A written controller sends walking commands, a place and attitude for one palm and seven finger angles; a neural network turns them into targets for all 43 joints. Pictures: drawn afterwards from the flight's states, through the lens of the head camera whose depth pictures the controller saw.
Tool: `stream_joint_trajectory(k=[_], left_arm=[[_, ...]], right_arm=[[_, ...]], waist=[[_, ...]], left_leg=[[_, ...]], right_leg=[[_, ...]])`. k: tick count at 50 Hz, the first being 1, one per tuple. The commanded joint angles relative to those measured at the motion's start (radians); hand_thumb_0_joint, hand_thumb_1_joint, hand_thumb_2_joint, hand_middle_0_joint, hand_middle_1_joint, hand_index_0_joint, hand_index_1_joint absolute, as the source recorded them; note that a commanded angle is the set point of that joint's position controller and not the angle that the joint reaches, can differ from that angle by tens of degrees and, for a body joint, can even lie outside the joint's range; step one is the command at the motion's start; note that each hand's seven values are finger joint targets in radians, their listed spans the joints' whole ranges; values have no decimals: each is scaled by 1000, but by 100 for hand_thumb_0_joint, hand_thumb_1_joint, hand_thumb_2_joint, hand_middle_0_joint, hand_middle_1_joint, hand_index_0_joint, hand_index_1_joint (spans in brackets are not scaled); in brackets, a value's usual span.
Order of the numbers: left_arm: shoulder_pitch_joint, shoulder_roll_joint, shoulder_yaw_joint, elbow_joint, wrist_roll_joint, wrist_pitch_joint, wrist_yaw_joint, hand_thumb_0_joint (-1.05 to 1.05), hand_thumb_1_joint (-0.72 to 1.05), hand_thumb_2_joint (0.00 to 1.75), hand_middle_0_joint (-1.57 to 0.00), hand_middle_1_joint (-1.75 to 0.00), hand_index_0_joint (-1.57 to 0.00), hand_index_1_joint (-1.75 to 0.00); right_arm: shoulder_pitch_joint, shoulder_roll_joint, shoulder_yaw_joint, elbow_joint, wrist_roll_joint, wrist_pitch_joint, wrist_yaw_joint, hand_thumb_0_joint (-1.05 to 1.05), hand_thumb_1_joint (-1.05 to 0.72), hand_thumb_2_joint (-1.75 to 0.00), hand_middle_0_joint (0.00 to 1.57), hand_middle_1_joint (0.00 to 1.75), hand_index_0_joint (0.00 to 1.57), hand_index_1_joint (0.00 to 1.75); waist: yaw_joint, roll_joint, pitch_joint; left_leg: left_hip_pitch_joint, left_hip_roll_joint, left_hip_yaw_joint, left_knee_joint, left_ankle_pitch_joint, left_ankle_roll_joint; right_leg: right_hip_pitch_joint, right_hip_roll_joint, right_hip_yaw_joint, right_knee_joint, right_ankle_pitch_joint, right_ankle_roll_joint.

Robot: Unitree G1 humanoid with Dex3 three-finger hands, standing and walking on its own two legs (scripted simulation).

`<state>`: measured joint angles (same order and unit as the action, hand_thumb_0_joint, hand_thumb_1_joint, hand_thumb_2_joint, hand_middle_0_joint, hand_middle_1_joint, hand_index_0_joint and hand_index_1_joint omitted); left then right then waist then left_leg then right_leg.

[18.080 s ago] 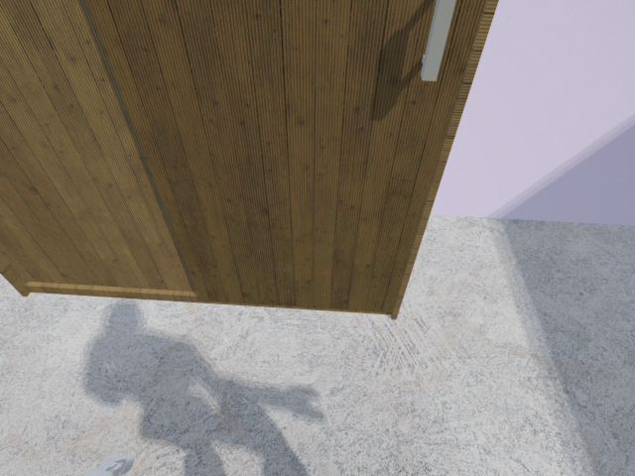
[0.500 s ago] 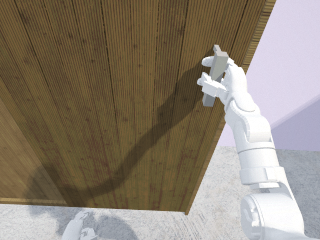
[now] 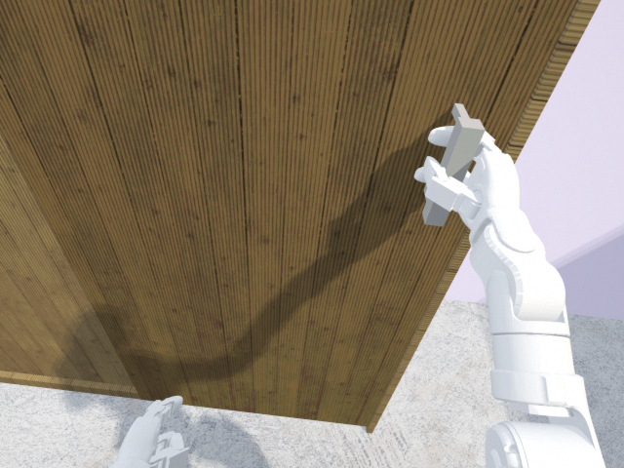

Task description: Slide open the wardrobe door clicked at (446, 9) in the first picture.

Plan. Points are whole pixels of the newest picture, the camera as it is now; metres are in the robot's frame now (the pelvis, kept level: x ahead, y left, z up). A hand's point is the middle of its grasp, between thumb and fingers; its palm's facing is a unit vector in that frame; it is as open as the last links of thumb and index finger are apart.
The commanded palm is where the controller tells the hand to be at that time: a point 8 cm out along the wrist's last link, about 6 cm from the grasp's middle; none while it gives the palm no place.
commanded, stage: tug the door sideways, standing still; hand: right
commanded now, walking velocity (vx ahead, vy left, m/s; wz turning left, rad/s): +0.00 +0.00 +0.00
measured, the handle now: (446, 165) +0.44 -0.11 +0.23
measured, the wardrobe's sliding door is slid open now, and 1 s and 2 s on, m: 0.00 0.00 0.11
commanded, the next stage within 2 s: step sideways, sliding the door along in 0.70 s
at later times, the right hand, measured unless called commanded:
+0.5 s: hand (433, 183) +0.39 -0.09 +0.23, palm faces +0.05 +1.00 -0.04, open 5.8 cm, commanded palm +0.36 -0.09 +0.23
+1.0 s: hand (432, 186) +0.39 -0.09 +0.23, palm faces +0.00 +1.00 -0.08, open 6.1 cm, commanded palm +0.37 -0.12 +0.23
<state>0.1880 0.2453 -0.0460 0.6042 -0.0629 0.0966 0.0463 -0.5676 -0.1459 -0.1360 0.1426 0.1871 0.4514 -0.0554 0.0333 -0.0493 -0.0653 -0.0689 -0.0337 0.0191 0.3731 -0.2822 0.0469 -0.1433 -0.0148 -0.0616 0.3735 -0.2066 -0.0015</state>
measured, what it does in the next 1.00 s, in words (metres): stands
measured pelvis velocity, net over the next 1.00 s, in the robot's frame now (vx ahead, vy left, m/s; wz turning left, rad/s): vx -0.04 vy -0.01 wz -0.02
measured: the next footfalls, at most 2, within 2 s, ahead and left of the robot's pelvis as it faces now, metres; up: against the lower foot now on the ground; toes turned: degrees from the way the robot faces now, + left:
left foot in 1.66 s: +0.16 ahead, +0.33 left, +0.00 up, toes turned -2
right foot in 1.84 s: +0.08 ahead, +0.07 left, +0.00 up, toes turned -14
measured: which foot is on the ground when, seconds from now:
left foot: down 0.00-1.00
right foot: down 0.00-1.00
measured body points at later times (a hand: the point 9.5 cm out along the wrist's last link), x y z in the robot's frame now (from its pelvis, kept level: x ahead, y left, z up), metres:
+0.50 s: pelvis +0.00 +0.00 -0.01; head -0.02 +0.02 +0.44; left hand +0.20 +0.19 -0.10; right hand +0.38 -0.14 +0.24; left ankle -0.05 +0.08 -0.74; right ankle +0.00 -0.12 -0.74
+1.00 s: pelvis -0.04 -0.01 -0.01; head -0.03 +0.01 +0.44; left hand +0.11 +0.21 -0.13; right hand +0.38 -0.14 +0.23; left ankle -0.07 +0.09 -0.72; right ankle -0.01 -0.12 -0.74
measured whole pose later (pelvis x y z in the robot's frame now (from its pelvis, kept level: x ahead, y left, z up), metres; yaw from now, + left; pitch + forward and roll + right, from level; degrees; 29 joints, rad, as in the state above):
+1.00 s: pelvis -0.04 -0.01 -0.01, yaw -1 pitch +0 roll +0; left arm 0.20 0.19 -0.02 0.69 -0.03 -0.01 0.09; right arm -0.78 -0.18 0.00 0.49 0.15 0.02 -0.11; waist 0.01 -0.05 0.01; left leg -0.32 -0.03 0.01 0.80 -0.44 0.02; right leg -0.31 -0.01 -0.04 0.54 -0.23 -0.03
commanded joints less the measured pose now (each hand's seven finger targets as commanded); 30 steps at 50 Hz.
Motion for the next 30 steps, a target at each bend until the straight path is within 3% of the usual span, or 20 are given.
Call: stream_joint_trajectory(k=[1, 2, 3, 4, 8, 10, 16, 21, 22, 25, 26, 30], left_arm=[[-191, 97, 36, -198, 5, -34, -8, 0, 90, 90, -20, -30, -20, -30], [-197, 92, 34, -206, 6, -31, -10, 0, 90, 90, -20, -30, -20, -30], [-203, 91, 31, -198, 3, -30, -11, 0, 90, 90, -20, -30, -20, -30], [-196, 86, 34, -188, 3, -35, -11, 0, 90, 90, -20, -30, -20, -30], [-169, 90, 42, -144, 9, -46, -3, 0, 90, 90, -20, -30, -20, -30], [-166, 86, 43, -136, 12, -44, -5, 0, 90, 90, -20, -30, -20, -30], [-160, 81, 44, -123, 19, -37, -13, 0, 90, 90, -20, -30, -20, -30], [-160, 72, 42, -115, 20, -46, -19, 0, 90, 90, -20, -30, -20, -30], [-168, 64, 39, -118, 19, -49, -21, 0, 90, 90, -20, -30, -20, -30], [-160, 57, 35, -104, 18, -60, -24, 0, 90, 90, -20, -30, -20, -30], [-153, 63, 39, -102, 19, -64, -23, 0, 90, 90, -20, -30, -20, -30], [-143, 52, 37, -83, 17, -90, -28, 0, 90, 90, -20, -30, -20, -30]], right_arm=[[-212, -185, -82, -340, 10, -28, 25, 0, -90, -90, 45, 140, 45, 140], [-200, -171, -72, -365, 14, -18, 28, 0, -90, -90, 45, 140, 45, 140], [-274, -106, 11, -377, 8, -9, 33, 0, -90, -90, 45, 140, 45, 140], [-351, -71, 46, -373, 10, 0, 27, 0, -90, -90, 45, 140, 45, 140], [-517, -24, 90, -269, -4, 24, -13, 0, -90, -90, 45, 140, 45, 140], [-536, 11, 124, -249, -17, 27, -20, 0, -90, -90, 45, 140, 45, 140], [-607, 96, 217, -188, -20, -12, -16, 0, -90, -90, 45, 140, 45, 140], [-710, 146, 270, -138, -19, -56, -12, 0, -90, -90, 45, 140, 45, 140], [-736, 164, 284, -131, -23, -64, -13, 0, -90, -90, 45, 140, 45, 140], [-769, 216, 324, -61, -21, -80, -16, 0, -90, -90, 45, 140, 45, 140], [-775, 208, 320, -53, -17, -93, -18, 0, -90, -90, 45, 140, 45, 140], [-863, 269, 367, -4, -19, -122, -30, 0, -90, -90, 45, 140, 45, 140]], waist=[[-96, 140, -304], [-95, 140, -302], [-70, 117, -285], [-53, 98, -273], [-17, 109, -259], [-13, 75, -274], [5, 129, -271], [15, 110, -272], [15, 71, -276], [27, 67, -241], [25, 87, -243], [40, 63, -253]], left_leg=[[119, 45, -2, 31, 770, -55], [118, 48, -1, 35, 784, -56], [89, 48, -1, 36, 776, -56], [54, 42, 2, 33, 750, -55], [-7, 33, 6, 34, 704, -50], [-20, 35, 7, 43, 689, -45], [-53, 28, 20, 51, 625, -33], [-89, 24, 24, 51, 530, -20], [-99, 24, 23, 51, 498, -16], [-141, 21, 28, 43, 416, -14], [-144, 19, 29, 38, 396, -14], [-183, 15, 33, 40, 331, -9]], right_leg=[[128, 30, 29, 42, 440, -51], [122, 31, 31, 45, 447, -52], [137, 32, 27, 53, 451, -53], [154, 29, 35, 63, 448, -52], [178, 33, 48, 89, 447, -55], [191, 36, 51, 97, 449, -53], [205, 33, 77, 107, 439, -56], [220, 28, 95, 106, 398, -52], [221, 29, 97, 106, 383, -50], [212, 24, 108, 97, 316, -43], [218, 21, 115, 94, 306, -45], [224, 18, 129, 92, 265, -36]])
